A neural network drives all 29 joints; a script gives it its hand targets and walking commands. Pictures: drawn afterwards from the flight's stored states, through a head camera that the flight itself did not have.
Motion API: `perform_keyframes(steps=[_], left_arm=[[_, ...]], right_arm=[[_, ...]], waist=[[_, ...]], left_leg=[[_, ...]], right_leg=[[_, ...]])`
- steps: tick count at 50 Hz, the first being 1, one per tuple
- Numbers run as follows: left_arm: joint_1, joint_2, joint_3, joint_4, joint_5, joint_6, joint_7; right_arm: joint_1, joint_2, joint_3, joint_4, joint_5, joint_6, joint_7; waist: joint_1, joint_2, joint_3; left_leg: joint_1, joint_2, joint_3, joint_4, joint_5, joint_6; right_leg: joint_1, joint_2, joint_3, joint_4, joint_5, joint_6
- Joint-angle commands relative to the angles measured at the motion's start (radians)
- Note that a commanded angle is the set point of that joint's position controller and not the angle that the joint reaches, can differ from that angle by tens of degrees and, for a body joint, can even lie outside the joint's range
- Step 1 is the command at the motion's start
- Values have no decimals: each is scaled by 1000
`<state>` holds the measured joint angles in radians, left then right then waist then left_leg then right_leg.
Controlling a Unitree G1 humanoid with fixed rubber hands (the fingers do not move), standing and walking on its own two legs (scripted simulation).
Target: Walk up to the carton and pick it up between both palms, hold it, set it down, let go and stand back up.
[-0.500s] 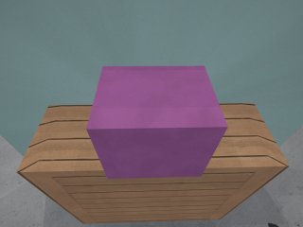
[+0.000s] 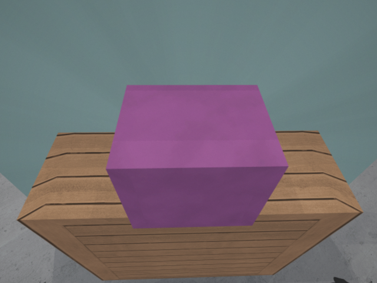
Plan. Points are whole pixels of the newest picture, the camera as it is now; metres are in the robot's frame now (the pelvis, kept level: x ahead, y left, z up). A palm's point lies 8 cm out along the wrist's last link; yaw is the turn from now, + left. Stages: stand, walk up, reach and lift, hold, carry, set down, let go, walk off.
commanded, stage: walk up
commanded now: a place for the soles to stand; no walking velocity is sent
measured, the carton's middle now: (193, 159) +0.37 +0.01 +0.08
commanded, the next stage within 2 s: reach and lift in 0.24 s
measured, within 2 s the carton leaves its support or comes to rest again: neither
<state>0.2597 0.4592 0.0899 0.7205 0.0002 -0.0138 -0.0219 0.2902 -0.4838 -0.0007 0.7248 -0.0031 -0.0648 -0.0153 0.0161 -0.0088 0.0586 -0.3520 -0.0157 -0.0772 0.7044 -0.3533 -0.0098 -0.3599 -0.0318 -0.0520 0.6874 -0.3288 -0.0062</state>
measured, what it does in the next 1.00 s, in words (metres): stands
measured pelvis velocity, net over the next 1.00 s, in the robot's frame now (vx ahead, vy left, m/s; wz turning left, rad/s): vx -0.01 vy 0.00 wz -0.01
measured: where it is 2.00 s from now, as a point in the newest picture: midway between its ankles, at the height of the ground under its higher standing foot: outside the picture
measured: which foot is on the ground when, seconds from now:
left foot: down 0.00-1.00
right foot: down 0.00-1.00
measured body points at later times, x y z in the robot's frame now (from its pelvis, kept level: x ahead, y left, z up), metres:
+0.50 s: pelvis +0.00 -0.02 +0.00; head +0.02 -0.01 +0.45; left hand +0.17 +0.30 -0.06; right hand +0.14 -0.35 -0.07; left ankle +0.01 +0.13 -0.72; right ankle +0.02 -0.12 -0.72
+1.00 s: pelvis -0.01 +0.00 +0.02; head -0.03 +0.03 +0.47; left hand +0.18 +0.29 +0.00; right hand +0.16 -0.30 +0.00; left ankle +0.01 +0.13 -0.72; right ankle +0.02 -0.12 -0.72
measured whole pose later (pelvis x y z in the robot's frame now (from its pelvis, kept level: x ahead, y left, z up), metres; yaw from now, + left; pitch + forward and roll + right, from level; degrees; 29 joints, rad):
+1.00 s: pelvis -0.01 +0.00 +0.02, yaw -1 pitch -5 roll -2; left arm 0.25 0.39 0.09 0.16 0.00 0.34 0.05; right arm 0.23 -0.41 -0.07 0.58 0.05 -0.13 0.14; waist 0.02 -0.04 0.05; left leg -0.15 0.03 -0.08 0.48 -0.24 -0.03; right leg -0.12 0.01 -0.05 0.37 -0.16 -0.01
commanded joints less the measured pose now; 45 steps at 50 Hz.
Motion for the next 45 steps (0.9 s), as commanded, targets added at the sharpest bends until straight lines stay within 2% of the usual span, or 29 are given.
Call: perform_keyframes(steps=[1, 2, 3, 4, 5, 6, 9, 10, 12, 13, 14, 15, 17, 19, 21, 22, 23, 26, 27, 29, 32, 33, 34, 35, 37, 38, 40, 43, 45], left_arm=[[-104, 185, 22, -37, 12, -1, -2], [-94, 190, 25, -39, 17, 3, 0], [-55, 180, 32, -21, 12, 1, 3], [-75, 207, 29, -35, 24, -2, 4], [-69, 197, 28, -38, 18, -1, -1], [-108, 200, 35, -47, 18, -4, 1], [-76, 201, 30, -41, 16, -1, 1], [-88, 182, 22, -49, 13, 4, -1], [-107, 169, 23, -55, 15, 9, 4], [-352, 87, -29, -253, 27, 223, 43], [-270, 34, -10, -297, 47, 313, 56], [-255, 45, 16, -346, 52, 333, 57], [-241, 73, 51, -386, 72, 374, 61], [-203, 106, 71, -417, 34, 374, 55], [-149, 115, 94, -421, 26, 371, 54], [-123, 99, 85, -424, 27, 371, 49], [-110, 109, 88, -406, 30, 369, 45], [-106, 100, 104, -481, 27, 350, 52], [-113, 111, 120, -455, 46, 352, 54], [-106, 102, 101, -480, 32, 342, 41], [-64, 64, 97, -522, 29, 328, 58], [-62, 42, 83, -520, 19, 327, 60], [-55, 61, 84, -557, 11, 317, 67], [-38, 34, 66, -560, 2, 318, 66], [-26, 35, 72, -545, 0, 322, 66], [-10, 6, 44, -582, -11, 320, 69], [9, -11, 23, -589, -31, 321, 67], [-6, -25, 2, -674, -56, 308, 82], [12, -54, -7, -693, -47, 318, 95]], right_arm=[[-16, -194, -62, 3, -15, -16, -11], [-24, -202, -68, 5, -8, -17, -9], [-34, -186, -58, -5, -11, -13, -8], [-10, -175, -56, 2, -5, -13, -8], [-26, -173, -53, 1, -5, -12, -9], [-15, -165, -49, 10, -5, -11, -9], [5, -192, -62, 17, -2, -11, -8], [16, -191, -60, 19, -10, -14, -9], [22, -214, -64, 16, -20, -19, -16], [-323, -103, -256, 250, -155, -230, 43], [-257, -133, -261, 266, -147, -263, 81], [-267, -138, -233, 245, -133, -275, 86], [-256, -155, -245, 213, -123, -264, 87], [-235, -93, -222, 155, -88, -264, 80], [-212, -54, -189, 128, -48, -263, 73], [-186, -76, -206, 135, -48, -262, 66], [-184, -69, -197, 114, -40, -264, 67], [-171, -51, -157, 53, -5, -260, 69], [-156, -35, -143, 89, -13, -251, 65], [-165, -49, -152, -3, -2, -247, 58], [-128, -44, -131, -24, 40, -228, 79], [-114, -40, -147, -32, 31, -216, 80], [-96, -47, -177, -41, 25, -217, 80], [-85, -34, -153, -62, 49, -203, 89], [-66, -22, -160, -84, 32, -186, 88], [-63, -42, -177, -104, 43, -174, 101], [-70, -47, -192, -128, 61, -164, 108], [-82, -42, -196, -232, 82, -147, 127], [-60, -80, -218, -234, 87, -118, 142]], waist=[[-8, 39, -77], [-15, 42, -102], [19, -16, -76], [-4, 18, -115], [1, -50, -95], [-1, 9, -72], [-7, -33, -45], [-26, -5, -140], [-10, 56, -76], [-55, 114, -16], [-78, 152, 32], [-49, 128, -13], [-61, 47, -21], [-15, -63, -98], [18, -98, -141], [0, -104, -150], [3, -108, -92], [48, -74, -98], [44, -79, -68], [45, -103, -71], [42, -28, -146], [11, -56, -114], [5, -67, -113], [21, -17, -146], [8, -66, -85], [12, 4, -128], [13, -20, -90], [18, 23, -100], [-16, 109, -59]], left_leg=[[-41, 75, -169, -134, 208, 104], [-42, 103, -214, -151, 171, 123], [-79, 114, -224, -163, 147, 129], [-85, 94, -171, -112, 149, 109], [-83, 60, -143, -102, 148, 104], [-88, 37, -78, -78, 144, 80], [-65, 39, -100, -86, 105, 89], [14, 68, -121, -113, 139, 102], [-50, 151, -323, -212, 148, 158], [-218, 73, 134, -180, -117, -11], [-238, 110, 115, -207, -90, 5], [-256, 109, 124, -194, -59, 15], [-175, 91, 141, -213, -63, 25], [28, 32, 162, -170, 114, 17], [124, 15, 147, -177, 203, 16], [149, 12, 128, -184, 267, 3], [145, 5, 131, -200, 228, 11], [124, -20, 137, -230, 259, 6], [107, -20, 147, -237, 275, 10], [136, -24, 146, -265, 262, 17], [186, -24, 133, -312, 303, 3], [219, -23, 144, -327, 290, -3], [192, -10, 131, -327, 286, -2], [225, -11, 137, -340, 299, -10], [170, -13, 131, -351, 262, 0], [216, -4, 126, -365, 294, -24], [197, 0, 126, -373, 287, -25], [185, 13, 130, -414, 228, -27], [50, 53, 114, -484, 95, -12]], right_leg=[[77, -75, 102, -70, 2, -84], [102, -60, 91, -56, -20, -68], [134, -58, 81, -65, -19, -68], [165, -108, 149, -117, -19, -96], [151, -105, 139, -136, -18, -103], [125, -133, 162, -159, -46, -123], [64, -119, 137, -133, -20, -119], [87, -111, 122, -111, -46, -106], [64, -27, 56, 12, -54, -48], [108, 48, -81, 6, -51, -52], [205, 75, -96, 30, 20, -51], [283, 67, -82, 42, 65, -50], [320, 82, -71, -14, 68, -35], [257, 43, -25, -127, 139, -35], [266, 44, -17, -162, 247, -33], [267, 52, -29, -172, 334, -31], [266, 57, -25, -188, 273, -28], [306, 33, 30, -236, 349, -16], [317, 27, 29, -237, 358, -9], [323, 37, 19, -260, 345, 4], [387, 44, 22, -299, 383, -7], [334, 57, -4, -307, 326, -2], [342, 61, -10, -302, 279, -5], [335, 57, -4, -319, 306, -13], [334, 51, 12, -327, 259, -4], [339, 55, 4, -348, 254, -29], [333, 67, 4, -355, 255, -23], [345, 65, 6, -377, 191, -32], [440, 82, -1, -330, 188, -32]])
